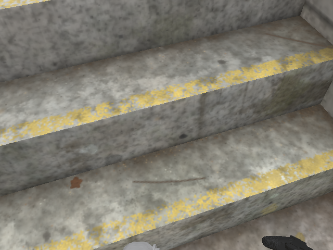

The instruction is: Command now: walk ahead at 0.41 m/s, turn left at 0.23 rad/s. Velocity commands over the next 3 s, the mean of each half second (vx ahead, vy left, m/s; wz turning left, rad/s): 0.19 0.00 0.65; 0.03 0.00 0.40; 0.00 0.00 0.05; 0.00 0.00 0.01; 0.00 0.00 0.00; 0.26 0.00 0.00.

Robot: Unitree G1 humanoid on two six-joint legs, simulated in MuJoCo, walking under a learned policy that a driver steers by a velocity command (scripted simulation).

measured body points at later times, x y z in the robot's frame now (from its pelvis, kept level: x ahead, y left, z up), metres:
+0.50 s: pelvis +0.19 +0.01 +0.19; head +0.20 +0.04 +0.64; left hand +0.41 +0.26 +0.17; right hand +0.29 -0.22 +0.06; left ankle +0.24 +0.09 -0.53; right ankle +0.32 -0.13 -0.27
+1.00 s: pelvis +0.28 -0.08 +0.20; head +0.29 -0.09 +0.65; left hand +0.32 +0.20 +0.13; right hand +0.54 -0.23 +0.10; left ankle +0.16 +0.04 -0.41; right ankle +0.34 -0.17 -0.53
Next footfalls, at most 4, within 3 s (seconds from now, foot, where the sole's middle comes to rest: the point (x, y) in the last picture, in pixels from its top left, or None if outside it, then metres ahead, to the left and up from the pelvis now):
0.22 left None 0.28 0.09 -0.56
0.80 right None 0.37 -0.15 -0.56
1.14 left None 0.26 0.07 -0.56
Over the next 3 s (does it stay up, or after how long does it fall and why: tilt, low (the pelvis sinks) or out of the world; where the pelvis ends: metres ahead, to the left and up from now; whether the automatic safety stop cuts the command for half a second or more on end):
stays up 0.28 -0.04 0.22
